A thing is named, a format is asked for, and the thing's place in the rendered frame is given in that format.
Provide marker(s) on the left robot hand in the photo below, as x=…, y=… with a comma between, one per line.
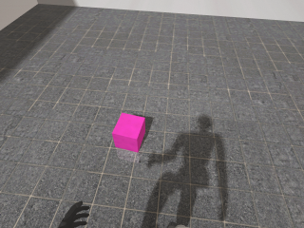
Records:
x=71, y=216

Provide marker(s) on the carton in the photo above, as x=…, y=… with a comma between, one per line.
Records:
x=129, y=132

